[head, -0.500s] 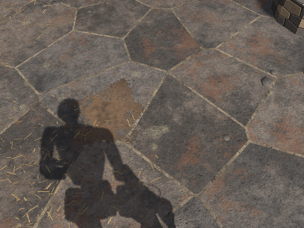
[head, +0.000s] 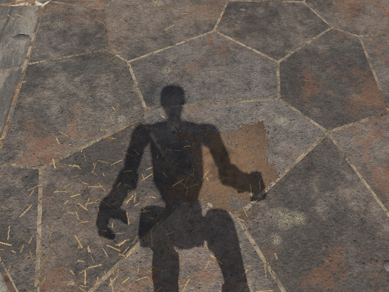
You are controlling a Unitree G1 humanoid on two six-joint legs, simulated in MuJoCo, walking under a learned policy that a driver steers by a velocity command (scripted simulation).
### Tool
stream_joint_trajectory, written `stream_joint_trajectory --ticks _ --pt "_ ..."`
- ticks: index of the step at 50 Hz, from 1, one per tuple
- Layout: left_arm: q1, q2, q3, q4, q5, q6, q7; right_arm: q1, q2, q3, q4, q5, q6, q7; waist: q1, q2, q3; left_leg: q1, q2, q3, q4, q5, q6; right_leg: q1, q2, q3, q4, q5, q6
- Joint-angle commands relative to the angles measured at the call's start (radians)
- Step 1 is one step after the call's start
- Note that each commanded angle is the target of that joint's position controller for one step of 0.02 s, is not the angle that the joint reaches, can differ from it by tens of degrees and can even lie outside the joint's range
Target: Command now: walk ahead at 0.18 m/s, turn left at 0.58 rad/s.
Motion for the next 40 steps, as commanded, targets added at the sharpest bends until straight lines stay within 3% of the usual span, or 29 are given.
stream_joint_trajectory --ticks 1,2,3,4,6,10,13,16,18,19,21,22,23,24,25,28,29,31,33,34,35,36,37,38,39,40 --pt "-0.003 0.111 0.015 -0.096 -0.013 -0.022 0.009 0.119 -0.173 -0.047 -0.059 0.021 -0.012 -0.007 -0.055 0.000 -0.300 0.562 0.296 -0.453 -0.248 0.456 0.221 -0.430 0.006 0.130 0.226 0.060 -0.014" --pt "-0.009 0.121 0.022 -0.089 0.002 -0.005 0.024 0.071 -0.136 -0.035 -0.069 0.026 -0.008 -0.015 -0.029 0.006 -0.240 0.429 0.258 -0.397 -0.272 0.402 0.186 -0.384 -0.022 0.133 0.156 0.111 -0.015" --pt "-0.005 0.134 0.028 -0.092 0.010 0.011 0.028 0.046 -0.126 -0.030 -0.080 0.016 -0.002 -0.020 -0.006 0.023 -0.215 0.330 0.233 -0.370 -0.291 0.382 0.169 -0.322 -0.024 0.134 0.112 0.140 -0.020" --pt "0.001 0.126 0.030 -0.098 0.017 0.021 0.030 0.045 -0.135 -0.032 -0.086 0.002 -0.001 -0.024 0.005 0.037 -0.216 0.279 0.220 -0.360 -0.301 0.401 0.166 -0.284 -0.012 0.127 0.085 0.165 -0.021" --pt "0.004 0.098 0.024 -0.109 0.023 0.028 0.034 0.067 -0.156 -0.039 -0.090 -0.004 -0.004 -0.035 0.007 0.052 -0.237 0.262 0.204 -0.340 -0.296 0.466 0.164 -0.270 0.008 0.126 0.019 0.200 -0.014" --pt "-0.001 0.081 0.015 -0.102 0.015 0.045 0.038 0.071 -0.105 -0.012 -0.083 -0.004 0.001 -0.056 -0.006 0.070 -0.262 0.291 0.213 -0.297 -0.304 0.362 0.136 -0.284 -0.018 0.133 -0.095 0.304 0.004" --pt "-0.035 0.055 0.003 -0.098 0.010 0.053 0.030 0.047 -0.051 0.016 -0.057 -0.026 0.000 -0.057 -0.020 0.096 -0.219 0.220 0.184 -0.241 -0.351 0.130 0.100 -0.169 -0.046 0.132 -0.275 0.383 0.001" --pt "-0.058 0.076 0.003 -0.101 0.001 0.049 0.019 0.059 -0.074 0.019 -0.024 -0.040 -0.006 -0.046 -0.046 0.112 -0.159 0.201 0.198 -0.241 -0.375 0.004 0.104 -0.085 -0.027 0.106 -0.395 0.352 -0.010" --pt "-0.068 0.103 0.009 -0.116 -0.004 0.044 0.015 0.058 -0.106 0.012 -0.013 -0.028 0.000 -0.048 -0.048 0.106 -0.131 0.258 0.222 -0.267 -0.340 0.025 0.107 -0.100 -0.007 0.083 -0.454 0.282 -0.026" --pt "-0.059 0.104 0.010 -0.120 -0.004 0.041 0.011 0.056 -0.114 0.011 -0.010 -0.018 0.007 -0.053 -0.037 0.096 -0.130 0.291 0.228 -0.271 -0.309 0.064 0.102 -0.092 0.005 0.071 -0.506 0.290 -0.036" --pt "-0.039 0.113 0.009 -0.124 0.006 0.036 0.004 0.088 -0.120 0.008 0.001 -0.002 0.016 -0.063 -0.023 0.054 -0.136 0.338 0.210 -0.249 -0.241 0.160 0.056 -0.042 0.001 0.088 -0.637 0.491 -0.064" --pt "-0.034 0.153 0.016 -0.131 0.013 0.036 0.003 0.113 -0.118 0.005 -0.007 -0.008 0.013 -0.070 -0.048 -0.009 -0.160 0.332 0.167 -0.209 -0.171 0.172 0.024 -0.005 -0.041 0.145 -0.606 0.710 -0.090" --pt "-0.034 0.191 0.029 -0.128 0.001 0.041 0.002 0.132 -0.107 0.001 -0.018 -0.016 0.010 -0.073 -0.080 -0.115 -0.180 0.310 0.080 -0.118 -0.122 0.124 -0.011 0.004 -0.066 0.203 -0.596 0.776 -0.131" --pt "-0.015 0.174 0.033 -0.128 -0.011 0.046 -0.001 0.086 -0.094 0.001 -0.029 -0.019 0.012 -0.077 -0.053 -0.159 -0.182 0.302 0.021 -0.032 -0.053 0.063 -0.047 -0.020 -0.090 0.262 -0.643 0.718 -0.168" --pt "-0.009 0.172 0.035 -0.132 -0.009 0.049 -0.001 0.039 -0.080 -0.001 -0.045 -0.015 0.017 -0.078 -0.038 -0.193 -0.157 0.242 -0.009 0.004 -0.004 0.002 -0.070 -0.014 -0.125 0.343 -0.685 0.675 -0.201" --pt "0.011 0.177 0.040 -0.152 0.007 0.046 0.010 0.006 -0.041 -0.003 -0.069 -0.007 0.033 -0.073 -0.009 -0.268 -0.147 0.079 -0.053 -0.029 0.122 -0.274 -0.081 0.082 -0.207 0.513 -0.736 0.723 -0.293" --pt "0.012 0.181 0.042 -0.160 0.008 0.040 0.012 0.003 -0.042 -0.005 -0.075 -0.003 0.030 -0.068 -0.003 -0.260 -0.159 0.041 -0.045 -0.059 0.184 -0.375 -0.081 0.115 -0.223 0.540 -0.735 0.767 -0.307" --pt "-0.020 0.198 0.052 -0.172 -0.008 0.043 0.019 0.016 -0.048 -0.007 -0.074 0.008 0.020 -0.062 -0.018 -0.196 -0.179 0.029 -0.015 -0.088 0.142 -0.360 -0.094 0.148 -0.196 0.513 -0.708 0.810 -0.276" --pt "-0.080 0.195 0.057 -0.189 -0.031 0.074 0.027 0.056 -0.039 -0.005 -0.058 0.013 0.011 -0.055 -0.046 -0.184 -0.197 0.161 -0.021 -0.058 -0.060 -0.189 -0.113 0.105 -0.124 0.451 -0.678 0.767 -0.221" --pt "-0.103 0.187 0.055 -0.200 -0.035 0.090 0.030 0.101 -0.041 -0.009 -0.042 0.013 0.008 -0.047 -0.070 -0.183 -0.205 0.268 -0.031 -0.029 -0.184 -0.055 -0.116 0.056 -0.086 0.426 -0.658 0.697 -0.193" --pt "-0.090 0.157 0.048 -0.210 -0.028 0.098 0.032 0.131 -0.072 -0.021 -0.033 0.009 0.011 -0.044 -0.067 -0.142 -0.216 0.383 0.020 -0.063 -0.244 0.019 -0.101 -0.026 -0.043 0.395 -0.612 0.537 -0.153" --pt "-0.049 0.088 0.029 -0.218 -0.008 0.100 0.025 0.152 -0.156 -0.041 -0.045 -0.007 0.020 -0.053 -0.038 0.091 -0.212 0.490 0.234 -0.284 -0.302 0.141 -0.024 -0.193 0.070 0.280 -0.388 0.247 -0.090" --pt "-0.028 0.099 0.032 -0.248 -0.007 0.086 0.022 0.125 -0.201 -0.043 -0.062 -0.044 0.024 -0.047 -0.019 0.311 -0.178 0.422 0.439 -0.539 -0.351 0.269 0.136 -0.338 0.147 0.187 -0.202 -0.082 -0.054" --pt "-0.015 0.169 0.054 -0.233 -0.004 0.075 0.018 0.111 -0.165 -0.030 -0.085 -0.045 0.013 -0.050 -0.021 0.211 -0.154 0.394 0.461 -0.551 -0.357 0.293 0.200 -0.351 0.094 0.227 -0.006 -0.078 -0.038" --pt "-0.007 0.193 0.067 -0.207 -0.014 0.077 0.015 0.067 -0.121 -0.017 -0.090 -0.035 0.005 -0.054 -0.001 0.107 -0.122 0.382 0.405 -0.428 -0.329 0.294 0.160 -0.368 0.082 0.231 0.064 -0.007 -0.031" --pt "0.022 0.175 0.068 -0.180 -0.015 0.088 0.021 0.026 -0.113 -0.014 -0.100 -0.022 0.001 -0.057 0.018 0.061 -0.109 0.386 0.339 -0.322 -0.318 0.271 0.109 -0.374 0.072 0.218 0.076 0.057 -0.019"
Next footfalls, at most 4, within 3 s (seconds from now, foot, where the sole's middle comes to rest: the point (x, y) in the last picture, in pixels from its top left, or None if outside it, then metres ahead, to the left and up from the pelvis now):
0.42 right None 0.15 -0.16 -0.75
1.20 right None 0.08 -0.15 -0.75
1.72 left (234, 272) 0.48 -0.10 -0.75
2.18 right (311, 216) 0.69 -0.39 -0.75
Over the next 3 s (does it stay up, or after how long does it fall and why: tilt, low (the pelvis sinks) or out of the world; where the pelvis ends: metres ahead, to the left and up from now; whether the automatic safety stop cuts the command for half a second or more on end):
stays up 0.97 -0.20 0.03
